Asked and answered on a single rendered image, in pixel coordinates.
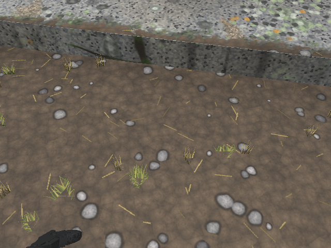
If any robot left hand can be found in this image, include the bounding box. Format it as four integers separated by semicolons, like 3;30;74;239
26;230;82;248

